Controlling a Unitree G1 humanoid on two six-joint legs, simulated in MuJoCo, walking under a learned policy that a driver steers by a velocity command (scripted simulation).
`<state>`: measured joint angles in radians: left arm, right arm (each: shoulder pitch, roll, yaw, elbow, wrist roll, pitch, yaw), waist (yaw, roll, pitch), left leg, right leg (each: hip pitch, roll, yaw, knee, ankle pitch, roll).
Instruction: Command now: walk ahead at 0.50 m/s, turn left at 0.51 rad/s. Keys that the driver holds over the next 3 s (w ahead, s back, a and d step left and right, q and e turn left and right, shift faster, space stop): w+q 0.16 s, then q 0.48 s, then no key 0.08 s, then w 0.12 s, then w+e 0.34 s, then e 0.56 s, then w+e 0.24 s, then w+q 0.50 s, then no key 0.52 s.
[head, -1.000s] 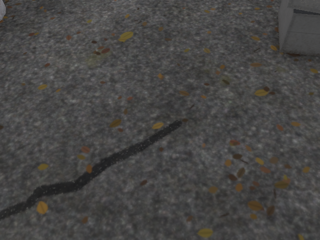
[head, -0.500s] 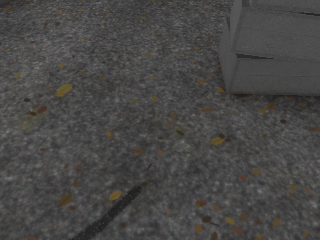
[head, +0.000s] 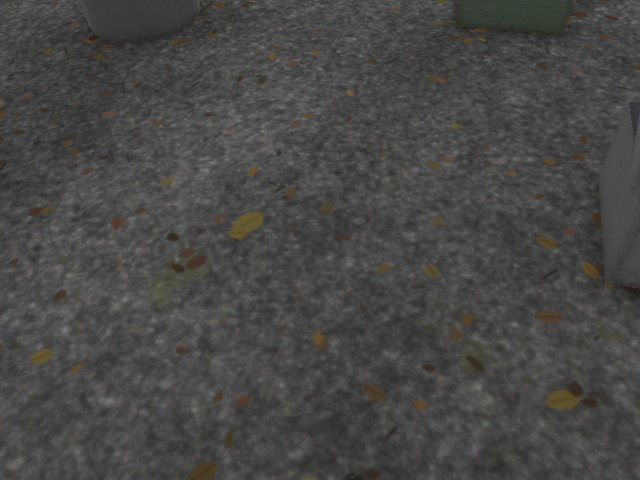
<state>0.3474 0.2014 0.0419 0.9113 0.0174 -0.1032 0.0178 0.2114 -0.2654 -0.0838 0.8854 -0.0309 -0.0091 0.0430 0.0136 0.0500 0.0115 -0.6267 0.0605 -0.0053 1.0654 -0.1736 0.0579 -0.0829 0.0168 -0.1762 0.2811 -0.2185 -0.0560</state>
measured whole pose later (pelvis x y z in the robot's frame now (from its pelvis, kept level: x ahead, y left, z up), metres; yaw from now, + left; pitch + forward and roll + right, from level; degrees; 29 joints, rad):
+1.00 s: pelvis +0.30 +0.04 -0.01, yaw +26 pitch +1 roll +0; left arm 0.27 0.24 0.02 0.80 0.02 -0.03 0.00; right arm 0.31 -0.26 -0.04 0.82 -0.04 -0.01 0.00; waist 0.00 0.03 -0.02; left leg -0.29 -0.11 -0.09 0.71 -0.41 0.08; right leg -0.19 0.06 0.04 0.44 -0.25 -0.06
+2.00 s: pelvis +0.52 +0.11 +0.00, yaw -8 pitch +1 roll +1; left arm 0.32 0.26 0.04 0.72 0.02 0.02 -0.02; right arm 0.24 -0.31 -0.06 0.73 -0.05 0.00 0.03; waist 0.00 0.05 0.01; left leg -0.51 0.05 0.02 0.96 -0.29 -0.02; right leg -0.16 0.06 0.04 0.39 -0.24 -0.08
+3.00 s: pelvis +0.95 +0.13 -0.01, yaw +7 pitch -1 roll +1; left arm 0.20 0.21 -0.01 0.84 0.02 -0.03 0.02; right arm 0.25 -0.25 -0.03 0.89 -0.02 0.03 -0.01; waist -0.01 0.02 0.09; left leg -0.30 -0.07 -0.07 0.92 -0.50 0.01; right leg -0.33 0.05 -0.06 0.43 -0.09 -0.09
